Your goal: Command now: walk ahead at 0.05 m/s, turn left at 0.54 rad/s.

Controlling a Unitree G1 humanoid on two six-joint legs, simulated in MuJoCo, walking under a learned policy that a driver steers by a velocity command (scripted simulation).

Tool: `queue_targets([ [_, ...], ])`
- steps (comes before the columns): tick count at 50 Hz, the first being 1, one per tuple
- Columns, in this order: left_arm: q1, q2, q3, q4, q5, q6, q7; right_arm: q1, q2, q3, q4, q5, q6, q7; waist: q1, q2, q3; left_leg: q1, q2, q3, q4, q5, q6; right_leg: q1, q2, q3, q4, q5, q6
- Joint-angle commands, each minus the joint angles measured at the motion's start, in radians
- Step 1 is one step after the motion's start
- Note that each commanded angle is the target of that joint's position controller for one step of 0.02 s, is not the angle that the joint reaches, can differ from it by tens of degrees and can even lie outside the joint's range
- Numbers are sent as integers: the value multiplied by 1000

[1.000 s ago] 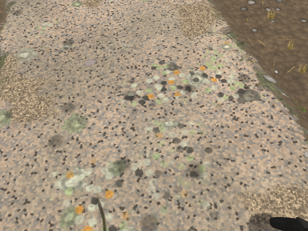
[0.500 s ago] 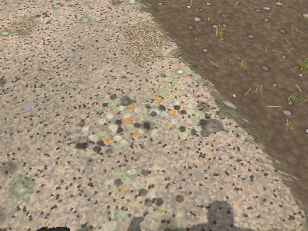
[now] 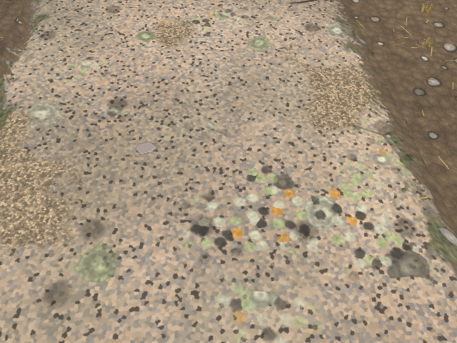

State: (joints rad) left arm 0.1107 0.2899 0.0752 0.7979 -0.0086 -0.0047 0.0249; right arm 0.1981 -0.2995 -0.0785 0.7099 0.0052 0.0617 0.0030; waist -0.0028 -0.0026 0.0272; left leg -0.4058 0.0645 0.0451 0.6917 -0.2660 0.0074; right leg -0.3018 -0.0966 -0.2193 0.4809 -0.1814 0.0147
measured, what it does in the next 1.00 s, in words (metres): steps on the spot: left foot, then right foot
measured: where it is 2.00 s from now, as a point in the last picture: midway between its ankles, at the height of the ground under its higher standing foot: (176, 321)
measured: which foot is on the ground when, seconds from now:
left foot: up 0.00-0.00, down 0.02-0.96, up 0.98-1.00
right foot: down 0.00-0.02, up 0.04-0.46, down 0.48-1.00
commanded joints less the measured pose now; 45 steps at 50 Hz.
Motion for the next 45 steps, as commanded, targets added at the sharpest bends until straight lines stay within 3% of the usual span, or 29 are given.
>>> queue_targets([
  [1, 14, 94, 25, -26, -3, 10, 0, 125, -156, -56, -36, -12, -9, -7, -32, 81, -82, 226, 35, -122, -273, 252, 96, -51, -115, 54, 126, -124, -42],
  [2, 23, 49, 10, -59, 42, 12, -7, 114, -263, -72, -76, -11, -11, -27, 14, 377, -54, 337, 269, -468, -318, 544, 236, -336, 39, 3, 460, -473, 64],
  [3, -86, 90, 22, -94, 34, 8, 3, 139, -270, -69, -89, -44, -35, -14, -65, 296, -105, 262, 320, -574, -379, 445, 349, -399, 97, 195, 632, -507, 53],
  [4, -111, 113, 31, -97, 10, 9, 9, 111, -247, -63, -90, -48, -57, -7, -51, 201, -95, 253, 270, -500, -390, 359, 313, -416, 80, 248, 688, -421, 30],
  [5, -82, 115, 37, -81, 5, 13, 17, 49, -221, -58, -97, -27, -68, -11, -14, 150, -87, 249, 223, -435, -378, 300, 252, -426, 64, 269, 680, -321, 16],
  [6, -62, 122, 43, -58, 14, 17, 25, 2, -178, -44, -110, -8, -67, -16, 2, 123, -96, 242, 195, -393, -370, 280, 211, -413, 53, 278, 669, -264, 17],
  [7, -49, 124, 46, -55, 22, 17, 28, -26, -165, -38, -119, -3, -64, -24, 16, 136, -104, 214, 175, -367, -365, 313, 201, -376, 60, 277, 676, -218, 23],
  [9, -33, 110, 45, -52, 16, 10, 23, -19, -148, -29, -130, -9, -60, -34, 22, 129, -139, 227, 147, -345, -357, 359, 202, -336, 81, 278, 665, -163, 31],
  [14, -66, 73, 25, -63, 8, 0, 11, 9, -168, -40, -143, -1, -49, -49, -8, 139, -144, 287, 132, -379, -335, 292, 209, -294, 98, 296, 399, -134, 59],
  [20, -39, 90, 20, -58, -1, -9, -14, -9, -152, -28, -148, -10, -35, -28, -29, 163, -128, 218, 134, -434, -299, 321, 225, -109, 98, 265, 215, -184, 44],
  [22, -1, 79, 16, -49, 2, -18, -24, -35, -137, -18, -147, -1, -31, -26, 2, 151, -126, 206, 107, -434, -261, 337, 198, -16, 102, 247, 43, -88, 20],
  [23, 24, 78, 14, -42, 9, -22, -29, -32, -124, -13, -142, 3, -31, -27, 19, 135, -123, 176, 80, -421, -246, 295, 162, 67, 93, 248, -85, 46, 0],
  [24, 44, 118, 20, -43, 26, -25, -29, -5, -99, -5, -138, -6, -35, -28, 9, 75, -135, 121, 33, -387, -197, 178, 108, 158, 6, 322, -113, 148, -33],
  [25, 39, 194, 32, -53, 39, -21, -23, 51, -63, 5, -140, -27, -45, -24, -50, -129, -146, 30, -95, -260, -52, -69, 46, 220, -159, 484, -115, 355, -112],
  [26, 3, 151, 17, -42, 46, -21, -23, 12, -81, 0, -160, -25, -51, -24, -52, -253, -106, 8, -119, -173, -37, -218, 2, 107, -243, 592, -149, 315, -241],
  [27, -45, 105, 3, -67, 42, -26, -23, -10, -127, -12, -146, -24, -52, -27, -31, -201, -84, 33, -89, -170, 31, -233, -24, 87, -223, 574, -163, 271, -257],
  [28, -48, 109, 4, -62, 36, -29, -19, -38, -125, -17, -146, -18, -51, -29, -20, -190, -82, 16, -90, -155, 46, -207, -33, 112, -191, 545, -151, 266, -234],
  [31, -55, 124, 1, -50, 15, -30, -14, -27, -67, -5, -124, -14, -36, -27, -21, -155, -86, 68, -54, -135, -13, -175, -59, 134, -143, 462, -108, 365, -198],
  [33, -47, 107, -6, -39, 7, -18, -18, -2, -36, 4, -98, -9, -37, -22, -29, -147, -92, 178, -71, -87, -208, 21, -53, 124, -81, 390, -71, 356, -157],
  [34, -18, 98, -9, -30, 8, -17, -21, -14, -47, 3, -95, -13, -35, -21, -15, -139, -95, 228, -66, -98, -255, 126, -45, 115, -60, 378, -67, 299, -129],
  [35, 11, 75, -19, -21, 18, -22, -26, -2, -62, 2, -95, -21, -32, -21, -7, -104, -128, 296, -37, -128, -253, 195, -32, 88, -35, 361, -69, 117, -92],
  [36, 42, 79, -21, -15, 29, -27, -37, -3, -95, -2, -99, -17, -27, -23, 26, -40, -116, 317, -14, -148, -215, 182, 0, 34, 15, 330, -66, -79, -66],
  [37, 40, 80, -20, -12, 18, -26, -37, 18, -114, -14, -77, -11, -26, -18, 23, 39, -96, 237, -39, -142, -204, -107, 40, 33, 74, 259, -44, -263, -49],
  [38, 9, 103, -15, -13, 9, -26, -35, 31, -96, -12, -82, -11, -32, -12, -3, 26, -36, 154, -43, -166, -244, -305, 66, 15, 83, 244, -2, -369, -46],
  [39, -4, 95, -15, -22, 2, -29, -31, 39, -97, -9, -79, -13, -42, -14, -1, 48, 18, 99, -22, -202, -282, -407, 83, -26, 85, 237, 29, -417, -55],
  [41, -4, 71, -19, -31, -6, -44, -27, 72, -105, -8, -76, -7, -71, -16, -3, 118, 79, 78, 33, -302, -343, -489, 120, -88, 97, 218, 100, -404, -65],
  [43, -20, 40, -22, -44, -15, -74, -35, 127, -133, -12, -64, -2, -91, -15, -10, 206, 75, 137, 133, -483, -428, -521, 178, -138, 122, 186, 212, -290, -74],
  [45, -1, 45, -20, -37, -21, -98, -49, 106, -130, -9, -73, 6, -98, -15, 13, 209, 75, 126, 155, -509, -421, -413, 185, -88, 107, 205, 160, -254, -112],
])
Next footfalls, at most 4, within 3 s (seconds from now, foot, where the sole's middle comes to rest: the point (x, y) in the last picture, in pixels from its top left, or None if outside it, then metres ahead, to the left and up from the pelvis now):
0.02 left None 0.07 0.11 -0.77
0.48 right None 0.10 -0.11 -0.77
1.32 left None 0.34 0.23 -0.77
1.88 right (206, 271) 0.70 0.07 -0.77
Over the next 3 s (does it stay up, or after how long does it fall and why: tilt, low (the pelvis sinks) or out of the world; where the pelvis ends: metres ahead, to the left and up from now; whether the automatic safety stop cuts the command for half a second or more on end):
stays up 0.85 0.13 0.02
